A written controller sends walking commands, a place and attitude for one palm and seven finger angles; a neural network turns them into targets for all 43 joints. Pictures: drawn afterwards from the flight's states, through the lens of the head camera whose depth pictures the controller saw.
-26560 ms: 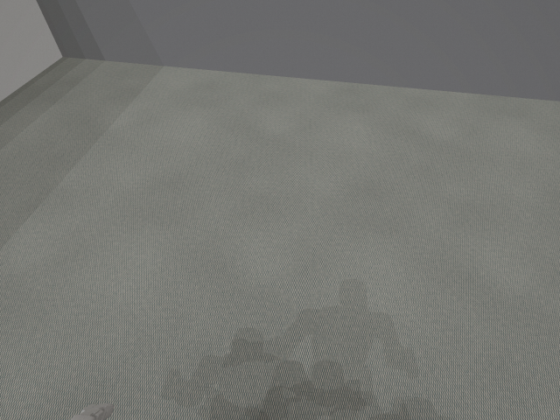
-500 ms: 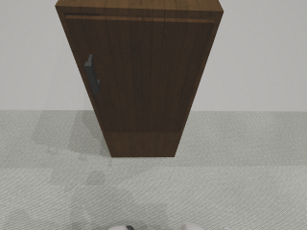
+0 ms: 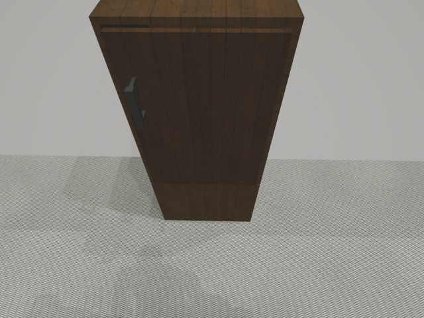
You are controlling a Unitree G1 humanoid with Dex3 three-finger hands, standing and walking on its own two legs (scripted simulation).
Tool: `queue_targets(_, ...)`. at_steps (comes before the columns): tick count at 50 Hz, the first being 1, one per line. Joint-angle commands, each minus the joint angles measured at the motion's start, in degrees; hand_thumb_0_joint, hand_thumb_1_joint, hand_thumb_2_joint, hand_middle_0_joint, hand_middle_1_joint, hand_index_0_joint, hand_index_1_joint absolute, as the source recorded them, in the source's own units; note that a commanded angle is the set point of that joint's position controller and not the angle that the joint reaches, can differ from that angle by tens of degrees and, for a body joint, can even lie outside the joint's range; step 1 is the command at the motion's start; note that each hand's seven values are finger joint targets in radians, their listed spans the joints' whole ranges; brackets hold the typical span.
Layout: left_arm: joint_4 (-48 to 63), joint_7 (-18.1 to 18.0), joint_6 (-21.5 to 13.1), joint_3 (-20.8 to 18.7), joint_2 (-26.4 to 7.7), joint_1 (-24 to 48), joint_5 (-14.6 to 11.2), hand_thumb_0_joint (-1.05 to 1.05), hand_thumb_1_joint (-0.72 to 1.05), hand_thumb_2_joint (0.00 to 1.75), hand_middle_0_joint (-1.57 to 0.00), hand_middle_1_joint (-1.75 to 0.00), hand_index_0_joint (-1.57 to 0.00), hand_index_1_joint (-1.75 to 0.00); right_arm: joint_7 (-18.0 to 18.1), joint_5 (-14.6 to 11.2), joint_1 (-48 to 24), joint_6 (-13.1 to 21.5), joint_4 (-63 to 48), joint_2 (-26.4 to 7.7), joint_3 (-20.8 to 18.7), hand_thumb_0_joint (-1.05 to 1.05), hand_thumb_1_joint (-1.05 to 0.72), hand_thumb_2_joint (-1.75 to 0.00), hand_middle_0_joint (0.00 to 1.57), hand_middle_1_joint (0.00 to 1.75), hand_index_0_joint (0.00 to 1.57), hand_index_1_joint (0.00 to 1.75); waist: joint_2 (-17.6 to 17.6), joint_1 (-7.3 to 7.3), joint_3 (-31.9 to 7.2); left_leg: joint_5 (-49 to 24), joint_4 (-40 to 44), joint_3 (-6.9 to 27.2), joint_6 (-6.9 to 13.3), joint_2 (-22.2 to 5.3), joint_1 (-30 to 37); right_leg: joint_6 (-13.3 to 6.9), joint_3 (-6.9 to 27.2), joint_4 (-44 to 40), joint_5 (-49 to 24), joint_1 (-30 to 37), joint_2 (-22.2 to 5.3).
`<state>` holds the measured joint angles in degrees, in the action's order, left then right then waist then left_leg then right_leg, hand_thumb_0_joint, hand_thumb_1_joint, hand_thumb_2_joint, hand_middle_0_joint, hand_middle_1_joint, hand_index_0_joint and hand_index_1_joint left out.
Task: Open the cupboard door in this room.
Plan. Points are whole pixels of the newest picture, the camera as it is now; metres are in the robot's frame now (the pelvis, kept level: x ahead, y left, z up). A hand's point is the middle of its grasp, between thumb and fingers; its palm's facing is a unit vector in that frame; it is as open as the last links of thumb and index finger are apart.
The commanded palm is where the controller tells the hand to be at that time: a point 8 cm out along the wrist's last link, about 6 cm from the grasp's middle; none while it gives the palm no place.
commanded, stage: come to a stop and stand still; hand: left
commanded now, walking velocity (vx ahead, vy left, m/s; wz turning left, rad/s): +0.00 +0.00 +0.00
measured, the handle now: (137, 104) +0.57 +0.24 +0.04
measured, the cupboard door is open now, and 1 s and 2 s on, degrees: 0 0 0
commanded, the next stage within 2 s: look again from close up in 0.48 s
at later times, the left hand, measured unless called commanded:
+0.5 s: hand out of the picture +0.03 +0.23 -0.17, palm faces -0.03 -0.97 -0.25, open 7.4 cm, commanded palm none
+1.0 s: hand out of the picture +0.04 +0.18 -0.17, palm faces -0.01 -0.97 -0.22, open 7.3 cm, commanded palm none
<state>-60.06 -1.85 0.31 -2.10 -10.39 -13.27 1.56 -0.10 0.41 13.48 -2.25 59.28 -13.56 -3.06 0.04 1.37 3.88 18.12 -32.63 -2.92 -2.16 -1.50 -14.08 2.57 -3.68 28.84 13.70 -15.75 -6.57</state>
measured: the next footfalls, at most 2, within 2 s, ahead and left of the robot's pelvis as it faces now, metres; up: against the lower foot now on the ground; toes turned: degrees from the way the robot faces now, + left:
left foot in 0.02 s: +0.01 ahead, +0.14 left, +0.00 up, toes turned +4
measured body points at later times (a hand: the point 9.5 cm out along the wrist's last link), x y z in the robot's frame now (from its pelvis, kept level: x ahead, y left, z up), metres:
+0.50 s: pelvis +0.00 +0.04 +0.00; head +0.01 +0.03 +0.45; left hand +0.04 +0.29 -0.15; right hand +0.05 -0.19 -0.16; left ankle -0.03 +0.13 -0.74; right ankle +0.01 -0.14 -0.74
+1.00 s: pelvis +0.01 +0.00 +0.00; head +0.03 -0.01 +0.45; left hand +0.05 +0.23 -0.15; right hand +0.02 -0.22 -0.17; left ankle -0.03 +0.13 -0.74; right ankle +0.01 -0.14 -0.74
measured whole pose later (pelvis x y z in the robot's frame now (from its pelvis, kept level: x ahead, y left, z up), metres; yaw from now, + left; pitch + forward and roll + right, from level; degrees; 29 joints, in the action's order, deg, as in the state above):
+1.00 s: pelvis +0.01 +0.00 +0.00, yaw -1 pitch -1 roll +1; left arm -62.4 -1.4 -0.2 0.0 -9.7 -13.0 0.7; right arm 1.3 0.6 15.1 0.7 62.8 -9.3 -0.3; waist -0.9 -0.3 2.6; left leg 18.2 -26.5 -4.7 -1.7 -2.9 -7.4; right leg 2.2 0.2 29.4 15.5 -13.2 -3.3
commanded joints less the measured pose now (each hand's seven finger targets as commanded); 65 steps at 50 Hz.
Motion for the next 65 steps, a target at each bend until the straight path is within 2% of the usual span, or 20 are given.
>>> queue_targets(1,4.2,-1.9,-1.3,-0.7,-8.5,-3.9,-0.7,0.0,0.9,0.9,-0.2,-0.3,-0.2,-0.3,0.3,0.6,3.9,2.8,-7.0,-4.9,0.7,0.0,-0.9,-0.9,0.2,0.3,0.2,0.3,-5.9,-0.95,-10.3,-12.0,5.1,2.3,3.1,-6.3,0.3,-4.6,2.7,5.0,-8.3,5.8,-2.3)
queue_targets(2,5.1,-1.5,-1.0,-0.4,-6.6,-4.2,-0.5,0.0,0.9,0.9,-0.2,-0.3,-0.2,-0.3,0.4,1.2,4.9,2.9,-8.0,-5.5,0.8,0.0,-0.9,-0.9,0.2,0.3,0.2,0.3,-7.3,-1.15,-8.7,-18.9,5.5,4.3,4.2,-8.4,-1.0,-4.2,0.3,6.9,-4.3,3.8,0.2)
queue_targets(3,4.8,-1.2,-0.2,0.1,-6.2,-1.8,-0.2,0.0,0.9,0.9,-0.2,-0.3,-0.2,-0.3,0.5,1.1,4.3,3.2,-8.0,-5.9,0.7,0.0,-0.9,-0.9,0.2,0.3,0.2,0.3,-16.5,-1.92,-5.7,-30.0,8.5,7.4,4.0,-8.1,-0.5,-3.3,-1.7,9.8,2.2,1.5,2.6)
queue_targets(4,4.9,-1.0,0.1,0.4,-6.3,-2.2,-0.5,0.0,0.9,0.9,-0.2,-0.3,-0.2,-0.3,1.0,0.9,3.2,3.0,-8.1,-6.3,1.0,0.0,-0.9,-0.9,0.2,0.3,0.2,0.3,-17.5,-1.21,-3.1,-33.2,9.7,8.0,5.2,-9.4,0.0,-3.0,-1.3,9.9,9.6,-0.6,3.8)
queue_targets(6,4.0,-0.5,0.0,0.8,-6.0,-3.4,-0.7,0.0,0.9,0.9,-0.2,-0.3,-0.2,-0.3,1.4,0.8,0.8,2.9,-8.8,-5.9,1.4,0.0,-0.9,-0.9,0.2,0.3,0.2,0.3,-10.2,0.04,-1.3,-27.4,8.4,6.2,6.2,-8.2,-0.3,-3.4,0.3,5.7,5.2,0.4,3.5)
queue_targets(8,3.5,0.0,-0.6,1.1,-7.1,-3.5,-0.6,0.0,0.9,0.9,-0.2,-0.3,-0.2,-0.3,1.3,0.5,0.8,3.1,-9.0,-4.8,1.5,0.0,-0.9,-0.9,0.2,0.3,0.2,0.3,-0.5,-0.58,-1.7,-15.5,8.0,4.5,4.7,-5.0,-0.2,-3.7,4.4,1.0,-4.2,1.6,1.8)
queue_targets(10,4.0,0.1,-0.2,1.2,-7.7,-2.0,-0.4,0.0,0.9,0.9,-0.2,-0.3,-0.2,-0.3,1.0,0.5,1.7,2.9,-8.6,-5.1,1.1,0.0,-0.9,-0.9,0.2,0.3,0.2,0.3,2.6,-1.51,1.4,-1.7,12.0,5.4,4.3,-4.4,-2.4,-3.3,5.3,-0.9,1.4,-0.3,1.7)
queue_targets(12,4.2,0.2,0.0,1.2,-7.6,-2.1,-0.2,0.0,0.9,0.9,-0.2,-0.3,-0.2,-0.3,0.9,0.6,1.5,3.2,-8.0,-5.6,1.2,0.0,-0.9,-0.9,0.2,0.3,0.2,0.3,-0.9,-1.18,3.6,0.0,15.0,6.2,4.5,-4.7,-4.1,-3.0,4.5,0.0,0.8,-0.2,2.3)
queue_targets(14,4.0,0.2,-0.1,1.3,-7.5,-3.5,-0.3,0.0,0.9,0.9,-0.2,-0.3,-0.2,-0.3,0.9,0.7,1.0,3.6,-7.7,-5.9,1.3,0.0,-0.9,-0.9,0.2,0.3,0.2,0.3,-2.1,-0.69,1.1,-0.8,15.4,6.1,4.6,-5.0,-2.7,-3.0,4.6,0.1,-1.0,1.1,2.2)
queue_targets(25,2.5,0.1,-0.7,1.1,-7.8,-3.3,-0.6,0.0,0.9,0.9,-0.2,-0.3,-0.2,-0.3,1.5,0.5,2.3,4.4,-4.1,-5.0,1.6,0.0,-0.9,-0.9,0.2,0.3,0.2,0.3,-0.8,-1.02,-3.2,-16.8,11.4,2.9,4.2,-4.7,4.1,-2.7,5.2,-0.5,-11.0,3.5,0.6)
queue_targets(38,0.7,0.0,-1.0,0.9,-6.7,-2.7,-0.7,0.0,0.9,0.9,-0.2,-0.3,-0.2,-0.3,1.8,0.4,4.4,4.2,0.2,-2.7,1.7,0.0,-0.9,-0.9,0.2,0.3,0.2,0.3,-1.1,-1.17,-2.6,-14.8,10.3,1.5,3.5,-4.5,4.3,-3.2,5.6,-1.5,-13.8,4.5,0.6)
queue_targets(51,-0.3,0.0,-1.5,0.6,-6.4,-2.6,-0.8,0.0,0.9,0.9,-0.2,-0.3,-0.2,-0.3,1.9,0.4,5.0,3.8,2.3,-1.2,1.7,0.0,-0.9,-0.9,0.2,0.3,0.2,0.3,2.4,-1.47,-2.7,-12.1,9.8,0.6,2.7,-4.5,5.2,-3.8,6.7,-3.6,-15.8,4.5,0.3)
queue_targets(58,-0.4,0.0,-1.4,0.6,-5.9,-2.7,-0.8,0.0,0.9,0.9,-0.2,-0.3,-0.2,-0.3,1.9,0.3,5.1,3.7,3.1,-1.0,1.9,0.0,-0.9,-0.9,0.2,0.3,0.2,0.3,0.9,-1.39,-1.7,-10.8,10.8,0.6,2.5,-4.8,4.6,-3.8,6.4,-4.6,-12.9,4.1,0.8)
queue_targets(59,-3.3,-2.3,-2.1,0.4,-7.4,-8.3,-0.7,0.0,0.9,0.9,-0.2,-0.3,-0.2,-0.3,1.3,-0.2,-0.6,3.7,-1.1,-4.2,1.0,0.0,-0.9,-0.9,0.2,0.3,0.2,0.3,3.8,0.52,0.4,-11.7,-1.0,-1.4,0.8,-6.0,-0.8,-3.1,9.1,-3.9,-31.9,4.6,-3.0)
queue_targets(60,86.6,-2.0,-15.2,-7.7,-19.9,37.1,-11.7,0.0,0.88,0.89,-0.2,-0.32,-0.2,-0.32,3.9,-3.6,-0.3,13.2,-20.3,-10.7,0.6,0.0,-0.9,-0.9,0.2,0.3,0.2,0.3,-8.5,-4.96,-29.3,-22.5,7.8,0.5,3.1,1.1,12.1,-4.9,4.2,1.8,-28.2,12.9,2.6)
queue_targets(61,69.2,-4.6,-12.0,-7.7,-15.3,5.5,-6.9,0.0,0.85,0.88,-0.2,-0.33,-0.2,-0.33,6.1,-2.1,-3.2,17.8,-16.8,-6.3,0.3,0.0,-0.9,-0.9,0.2,0.3,0.2,0.3,-16.3,0.53,-27.5,-32.2,7.6,-0.2,3.5,-0.2,14.6,-5.8,2.6,4.9,-18.2,10.2,5.3)
queue_targets(62,60.6,-5.6,-4.5,0.3,-0.9,-9.1,-9.7,0.0,0.83,0.87,-0.21,-0.34,-0.21,-0.34,5.6,-3.7,-4.6,19.7,-17.3,-3.7,0.3,0.0,-0.9,-0.9,0.2,0.3,0.2,0.3,-12.5,-1.42,-16.3,-27.7,6.9,0.3,1.7,-1.0,7.9,-4.1,-1.9,3.1,-8.6,2.4,5.2)
queue_targets(63,61.1,-4.5,-4.9,-0.3,0.4,-4.5,-10.7,0.0,0.81,0.86,-0.21,-0.36,-0.21,-0.36,5.3,-3.6,-2.0,20.4,-16.5,-5.1,0.1,0.0,-0.9,-0.9,0.2,0.3,0.2,0.3,-4.2,-3.47,-8.7,-21.4,5.1,0.8,1.8,-0.2,3.0,-3.1,-2.8,1.8,-9.3,-0.8,5.4)
queue_targets(64,62.5,-3.2,-8.2,-3.1,-2.8,-0.7,-10.8,0.0,0.78,0.85,-0.21,-0.37,-0.21,-0.37,5.1,-2.8,-3.0,21.3,-19.8,-6.6,-0.8,0.0,-0.9,-0.9,0.2,0.3,0.2,0.3,2.1,-4.47,-3.2,-14.1,2.8,2.0,2.4,0.7,-2.4,-2.5,-3.0,1.8,-5.9,-5.7,5.5)
queue_targets(65,59.2,-1.2,-12.0,-6.0,-3.6,-2.7,-10.8,0.0,0.76,0.84,-0.21,-0.39,-0.21,-0.39,4.9,-1.6,-1.9,21.9,-20.8,-7.2,-1.5,0.0,-0.9,-0.9,0.2,0.3,0.2,0.3,7.2,-4.39,-4.8,-9.9,0.3,1.6,2.7,1.2,-5.7,-2.1,-3.4,2.9,-1.7,-9.0,5.8)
